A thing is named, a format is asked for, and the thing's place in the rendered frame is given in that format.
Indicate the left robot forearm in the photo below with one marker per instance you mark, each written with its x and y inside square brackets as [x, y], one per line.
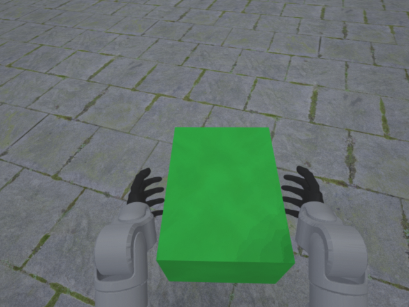
[120, 258]

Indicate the right robot hand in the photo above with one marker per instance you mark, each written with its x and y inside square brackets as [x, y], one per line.
[311, 191]

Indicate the left robot hand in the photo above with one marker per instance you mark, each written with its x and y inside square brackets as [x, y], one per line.
[138, 194]

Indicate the carton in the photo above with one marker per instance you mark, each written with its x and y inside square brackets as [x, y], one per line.
[224, 219]

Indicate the right robot forearm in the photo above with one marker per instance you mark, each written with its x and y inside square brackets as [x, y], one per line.
[338, 258]

